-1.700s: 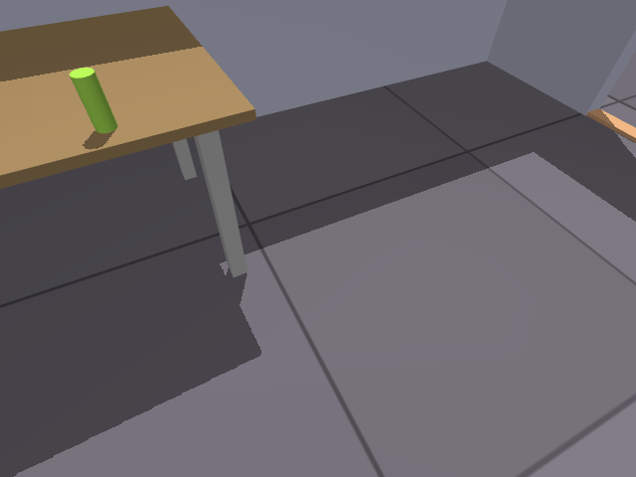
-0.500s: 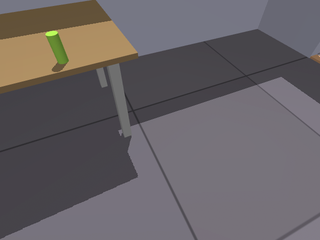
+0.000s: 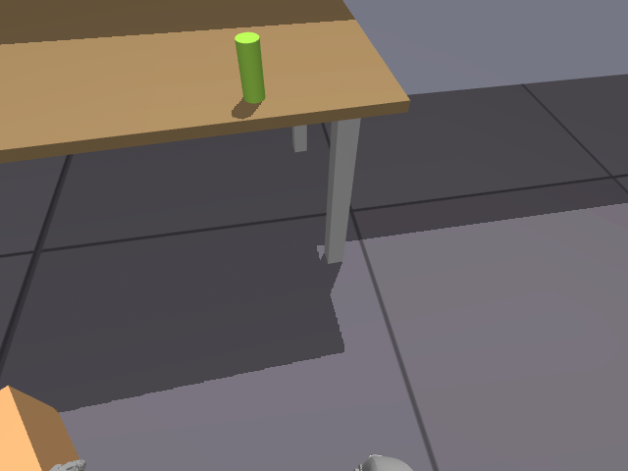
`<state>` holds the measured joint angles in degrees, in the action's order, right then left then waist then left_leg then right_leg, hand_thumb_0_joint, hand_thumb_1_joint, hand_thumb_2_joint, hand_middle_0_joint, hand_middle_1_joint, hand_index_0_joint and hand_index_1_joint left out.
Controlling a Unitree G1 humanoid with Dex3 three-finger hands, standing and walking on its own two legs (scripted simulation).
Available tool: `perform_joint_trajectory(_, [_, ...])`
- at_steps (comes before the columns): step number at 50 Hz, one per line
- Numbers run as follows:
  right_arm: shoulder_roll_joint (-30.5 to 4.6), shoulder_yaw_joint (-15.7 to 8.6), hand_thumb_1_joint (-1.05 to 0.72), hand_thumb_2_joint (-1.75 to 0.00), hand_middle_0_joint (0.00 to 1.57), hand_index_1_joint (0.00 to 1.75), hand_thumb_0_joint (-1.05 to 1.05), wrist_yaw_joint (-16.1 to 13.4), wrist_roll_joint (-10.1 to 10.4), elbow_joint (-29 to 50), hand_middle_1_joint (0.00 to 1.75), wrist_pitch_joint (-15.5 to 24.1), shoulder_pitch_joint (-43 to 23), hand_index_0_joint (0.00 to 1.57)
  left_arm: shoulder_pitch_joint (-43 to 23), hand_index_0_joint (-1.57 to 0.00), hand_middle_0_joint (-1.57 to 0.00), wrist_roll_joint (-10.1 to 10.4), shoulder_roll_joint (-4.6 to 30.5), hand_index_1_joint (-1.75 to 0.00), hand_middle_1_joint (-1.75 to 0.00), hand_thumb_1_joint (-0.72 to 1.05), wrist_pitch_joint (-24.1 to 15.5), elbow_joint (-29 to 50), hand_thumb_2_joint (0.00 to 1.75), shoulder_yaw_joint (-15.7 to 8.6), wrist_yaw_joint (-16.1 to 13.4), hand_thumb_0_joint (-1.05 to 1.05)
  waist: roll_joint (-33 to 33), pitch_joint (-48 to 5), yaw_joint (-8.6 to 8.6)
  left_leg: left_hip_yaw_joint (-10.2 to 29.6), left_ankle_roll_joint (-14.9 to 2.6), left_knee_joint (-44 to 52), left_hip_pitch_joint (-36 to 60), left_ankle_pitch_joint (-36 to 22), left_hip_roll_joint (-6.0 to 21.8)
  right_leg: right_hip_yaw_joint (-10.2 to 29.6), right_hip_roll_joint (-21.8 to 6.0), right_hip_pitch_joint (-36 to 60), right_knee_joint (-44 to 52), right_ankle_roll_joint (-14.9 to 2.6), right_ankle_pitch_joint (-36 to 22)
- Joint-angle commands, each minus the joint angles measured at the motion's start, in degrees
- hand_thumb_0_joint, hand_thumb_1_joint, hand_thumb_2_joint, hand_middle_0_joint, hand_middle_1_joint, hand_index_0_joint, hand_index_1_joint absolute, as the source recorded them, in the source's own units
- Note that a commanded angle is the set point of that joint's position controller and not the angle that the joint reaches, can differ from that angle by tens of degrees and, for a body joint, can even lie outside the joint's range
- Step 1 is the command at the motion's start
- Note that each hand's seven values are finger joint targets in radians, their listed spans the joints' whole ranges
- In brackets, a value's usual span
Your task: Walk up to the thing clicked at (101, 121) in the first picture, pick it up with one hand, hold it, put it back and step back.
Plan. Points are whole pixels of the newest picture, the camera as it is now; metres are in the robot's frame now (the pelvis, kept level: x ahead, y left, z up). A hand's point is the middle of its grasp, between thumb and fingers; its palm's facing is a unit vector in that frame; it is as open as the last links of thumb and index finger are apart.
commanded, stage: walk up
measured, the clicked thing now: (251, 69) +0.90 +0.11 +0.04
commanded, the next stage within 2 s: none
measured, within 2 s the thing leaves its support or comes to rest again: neither
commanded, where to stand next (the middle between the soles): +0.24 +0.17 m, yaw +13 degrees
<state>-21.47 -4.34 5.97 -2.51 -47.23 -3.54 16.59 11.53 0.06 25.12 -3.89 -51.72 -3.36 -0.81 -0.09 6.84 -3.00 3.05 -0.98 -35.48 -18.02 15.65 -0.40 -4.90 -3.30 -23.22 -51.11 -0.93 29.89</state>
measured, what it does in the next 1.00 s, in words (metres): steps to the left, turning left: right foot, then left foot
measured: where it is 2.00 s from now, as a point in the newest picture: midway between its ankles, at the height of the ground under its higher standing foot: outside the picture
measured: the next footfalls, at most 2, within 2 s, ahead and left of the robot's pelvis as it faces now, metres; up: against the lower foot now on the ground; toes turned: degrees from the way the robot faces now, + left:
right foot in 0.06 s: +0.12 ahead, -0.09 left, +0.00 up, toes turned -4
left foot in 0.48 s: +0.17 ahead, +0.30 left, +0.00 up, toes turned +15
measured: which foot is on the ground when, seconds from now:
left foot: down 0.00-0.08, up 0.10-0.46, down 0.48-1.00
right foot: up 0.00-0.04, down 0.06-0.52, up 0.54-0.88, down 0.90-1.00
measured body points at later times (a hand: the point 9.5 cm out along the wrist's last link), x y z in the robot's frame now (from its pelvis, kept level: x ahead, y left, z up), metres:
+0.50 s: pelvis +0.10 +0.10 -0.01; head +0.15 +0.10 +0.43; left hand +0.03 +0.45 -0.10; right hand +0.30 -0.19 -0.12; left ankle +0.15 +0.25 -0.73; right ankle +0.09 -0.09 -0.72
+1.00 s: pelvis +0.16 +0.17 -0.01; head +0.21 +0.16 +0.44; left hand +0.14 +0.49 -0.11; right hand +0.32 -0.09 -0.14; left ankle +0.14 +0.26 -0.72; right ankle +0.24 +0.08 -0.73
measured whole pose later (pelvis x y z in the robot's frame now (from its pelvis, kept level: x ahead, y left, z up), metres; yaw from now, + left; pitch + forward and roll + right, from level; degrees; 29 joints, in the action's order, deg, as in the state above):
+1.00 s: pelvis +0.16 +0.17 -0.01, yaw +16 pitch -2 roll +0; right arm -21.4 -1.7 0.6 0.6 -47.4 -1.8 13.2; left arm 14.2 -1.4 21.7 -2.9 -49.8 -1.5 -0.4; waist -3.0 7.7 0.5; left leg 0.5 -2.0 -45.0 -18.7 28.2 -3.9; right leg -5.0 -2.5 -21.1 -40.1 -2.1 16.5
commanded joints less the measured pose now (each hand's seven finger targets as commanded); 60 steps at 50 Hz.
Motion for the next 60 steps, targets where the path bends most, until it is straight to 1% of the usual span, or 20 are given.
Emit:
perform_joint_trajectory(1, [-15.3,-4.8,-0.90,-0.90,0.20,0.30,0.00,-1.1,-0.2,9.1,0.30,1.3,-5.5,0.20,12.6,-0.20,-0.20,-0.3,11.3,-0.30,-0.30,0.90,-1.7,1.1,0.90,-4.1,-2.1,0.00,-8.9,-7.8,5.01,11.5,-12.11,7.3,-2.9,-5.8,8.1,-1.1,2.1,11.6,16.6,0.21,-12.2])
perform_joint_trajectory(3, [-9.2,-3.2,-0.90,-0.90,0.20,0.30,0.00,-1.1,0.7,10.9,0.30,1.0,-7.3,0.20,22.6,-0.20,-0.20,-1.5,16.4,-0.30,-0.30,0.90,-2.6,-1.1,0.90,-6.5,-3.4,0.00,6.0,-10.8,11.95,7.8,-5.83,-11.4,-16.7,7.6,-0.6,10.9,-5.0,28.2,29.0,0.50,-15.5])
perform_joint_trajectory(4, [-7.2,-2.8,-0.90,-0.90,0.20,0.30,0.00,-1.6,0.5,11.3,0.30,0.7,-3.9,0.20,19.0,-0.20,-0.20,-2.5,21.6,-0.30,-0.30,0.90,-2.6,1.5,0.90,-7.7,-3.9,0.00,11.1,-9.7,9.46,7.4,-1.41,-24.3,-24.1,17.2,-7.4,35.4,-21.0,26.6,38.7,-3.26,0.9])
perform_joint_trajectory(5, [-12.5,-4.4,-0.90,-0.90,0.20,0.30,0.00,-2.0,-0.3,8.8,0.30,-0.6,-0.5,0.20,10.7,-0.20,-0.20,-2.1,22.1,-0.30,-0.30,0.90,-2.1,4.3,0.90,-7.7,-4.4,0.00,3.1,-7.4,5.63,10.5,-0.31,-30.5,-22.2,15.1,-4.1,41.5,-26.6,18.5,42.6,-6.10,14.3])
perform_joint_trajectory(7, [-16.4,-5.6,-0.90,-0.90,0.20,0.30,0.00,-1.5,-0.3,6.2,0.30,-1.0,1.6,0.20,2.8,-0.20,-0.20,-1.7,20.1,-0.30,-0.30,0.90,-2.6,6.9,0.90,-6.7,-4.2,0.00,3.6,0.1,2.04,9.7,0.44,-34.0,-22.6,10.3,1.3,34.1,-24.9,10.5,41.2,-11.14,15.0])
perform_joint_trajectory(10, [-14.3,-5.1,-0.90,-0.90,0.20,0.30,0.00,-0.6,0.0,4.3,0.30,0.2,2.2,0.20,5.3,-0.20,-0.20,-1.7,14.2,-0.30,-0.30,0.90,-3.7,5.9,0.90,-5.2,-3.6,0.00,4.9,0.5,2.37,7.9,1.84,-31.0,-17.5,2.4,1.2,14.6,-14.8,9.3,37.0,-6.91,-7.2])
perform_joint_trajectory(15, [-11.1,-3.7,-0.90,-0.90,0.20,0.30,0.00,-0.1,0.5,6.4,0.30,1.2,-3.3,0.20,12.5,-0.20,-0.20,-1.4,14.3,-0.30,-0.30,0.90,-3.6,4.6,0.90,-5.8,-2.8,0.00,10.2,-2.3,5.80,3.0,2.20,-19.9,-17.4,0.7,1.7,3.2,-12.8,19.1,28.6,-7.57,-40.1])
perform_joint_trajectory(21, [-12.1,-4.2,-0.90,-0.90,0.20,0.30,0.00,1.1,0.3,8.6,0.30,1.9,-7.6,0.20,11.3,-0.20,-0.20,-1.5,18.4,-0.30,-0.30,0.90,-2.9,7.2,0.90,-5.9,-2.5,0.00,10.3,-6.4,5.21,-3.2,-0.05,-5.5,-6.3,4.2,4.7,-1.0,-16.4,17.1,22.6,-9.38,-42.0])
perform_joint_trajectory(24, [-14.8,-6.0,-0.90,-0.90,0.20,0.30,0.00,0.6,0.2,5.0,0.30,2.1,2.2,0.20,9.9,-0.20,-0.20,-1.0,17.1,-0.30,-0.30,0.90,-2.1,8.4,0.90,-4.8,-2.5,0.00,0.8,-12.1,-1.27,-4.7,-2.66,3.5,11.5,-1.0,1.3,-5.0,-13.4,8.9,4.5,-6.42,-33.1])
perform_joint_trajectory(25, [-18.7,-7.4,-0.90,-0.90,0.20,0.30,0.00,-0.3,-0.1,3.6,0.30,2.3,7.2,0.20,13.5,-0.20,-0.20,-1.0,12.6,-0.30,-0.30,0.90,-1.7,8.7,0.90,-3.0,-2.3,0.00,-10.6,-13.8,-4.10,1.6,-5.15,6.1,20.0,1.9,2.1,-4.0,-10.1,-0.2,-8.9,-4.04,-23.6])
perform_joint_trajectory(26, [-22.7,-8.0,-0.90,-0.90,0.20,0.30,0.00,-1.3,-0.3,5.1,0.30,2.6,7.4,0.20,14.5,-0.20,-0.20,-0.4,8.3,-0.30,-0.30,0.90,-1.5,9.8,0.90,-2.0,-2.0,0.00,-25.5,-12.8,-3.12,24.5,-9.23,13.0,23.9,0.1,13.8,-4.6,-1.2,-14.4,-18.1,-0.83,4.3])
perform_joint_trajectory(28, [-23.2,-7.7,-0.90,-0.90,0.20,0.30,0.00,-1.7,2.6,5.9,0.30,2.3,4.4,0.20,9.1,-0.20,-0.20,-0.8,15.5,-0.30,-0.30,0.90,-0.9,8.3,0.90,-3.2,-2.6,0.00,-15.3,-8.9,-2.67,33.4,-15.86,19.5,12.6,14.4,19.8,2.0,-3.1,-14.3,-20.2,-1.53,5.8])
perform_joint_trajectory(31, [-16.8,-5.1,-0.90,-0.90,0.20,0.30,0.00,-2.6,1.8,8.3,0.30,2.8,-2.6,0.20,14.0,-0.20,-0.20,0.1,14.2,-0.30,-0.30,0.90,-0.8,4.9,0.90,-3.1,-1.7,0.00,-9.4,-3.6,1.87,14.1,-10.94,14.1,5.9,1.3,10.7,4.5,-6.7,-10.7,-12.8,-1.64,-4.6])
perform_joint_trajectory(41, [-13.6,-2.7,-0.90,-0.90,0.20,0.30,0.00,-4.9,1.9,9.2,0.30,4.1,-3.2,0.20,11.2,-0.20,-0.20,-0.8,8.5,-0.30,-0.30,0.90,-0.2,5.2,0.90,-2.9,-1.4,0.00,-6.6,-5.4,3.46,10.8,-12.28,7.6,-2.4,-27.5,12.2,1.5,-0.5,5.5,6.0,-0.99,-12.1])
perform_joint_trajectory(44, [-11.7,-1.5,-0.90,-0.90,0.20,0.30,0.00,-5.6,3.3,8.6,0.30,4.0,-5.1,0.20,10.0,-0.20,-0.20,-1.3,8.2,-0.30,-0.30,0.90,-0.4,5.3,0.90,-2.8,-1.1,0.00,-1.3,-7.3,5.73,9.7,-7.61,1.7,-5.0,-16.7,9.8,3.9,-0.1,14.6,18.9,-2.97,-19.9])
perform_joint_trajectory(46, [-8.2,0.0,-0.90,-0.90,0.20,0.30,0.00,-5.8,4.0,7.3,0.30,4.2,-2.6,0.20,6.8,-0.20,-0.20,-2.2,12.3,-0.30,-0.30,0.90,-1.3,6.6,0.90,-3.2,-1.1,0.00,10.0,-8.8,4.66,3.8,-0.93,-9.2,-7.1,-0.4,0.4,24.6,-15.4,14.9,29.5,-9.19,-23.5])
perform_joint_trajectory(48, [-11.4,-0.8,-0.90,-0.90,0.20,0.30,0.00,-6.7,3.0,3.9,0.30,3.5,0.0,0.20,0.5,-0.20,-0.20,-1.3,13.4,-0.30,-0.30,0.90,-0.7,7.2,0.90,-2.6,-0.7,0.00,9.9,-8.0,2.80,1.0,-0.08,-13.5,-3.0,17.5,-0.1,29.6,-22.3,8.9,28.6,-17.08,-26.4])
perform_joint_trajectory(54, [-12.3,-0.4,-0.90,-0.90,0.20,0.30,0.00,-6.5,2.7,-1.3,0.30,5.7,-0.4,0.20,-2.9,-0.20,-0.20,-0.7,9.1,-0.30,-0.30,0.90,0.9,5.1,0.90,-0.7,0.1,0.00,7.3,-13.4,2.18,3.3,-1.43,5.6,9.8,-7.8,2.6,9.4,-8.3,8.0,19.9,-4.29,-30.3])
perform_joint_trajectory(56, [-13.9,-0.1,-0.90,-0.90,0.20,0.30,0.00,-6.8,2.2,-0.9,0.30,6.5,-5.6,0.20,-1.5,-0.20,-0.20,-0.4,7.8,-0.30,-0.30,0.90,1.9,3.8,0.90,-0.5,0.7,0.00,5.2,-12.1,4.53,10.2,-3.56,7.8,5.6,-4.1,7.6,7.9,-4.5,7.9,20.9,-1.80,-20.2])
perform_joint_trajectory(60, [-12.7,1.1,-0.90,-0.90,0.20,0.30,0.00,-6.8,2.2,-4.4,0.30,7.1,-6.9,0.20,-6.5,-0.20,-0.20,-0.4,8.2,-0.30,-0.30,0.90,2.4,1.7,0.90,-0.5,1.1,0.00,1.6,-7.9,3.31,8.0,-2.03,12.3,-0.5,-5.7,7.4,7.3,-4.9,13.7,21.6,-2.54,-20.0])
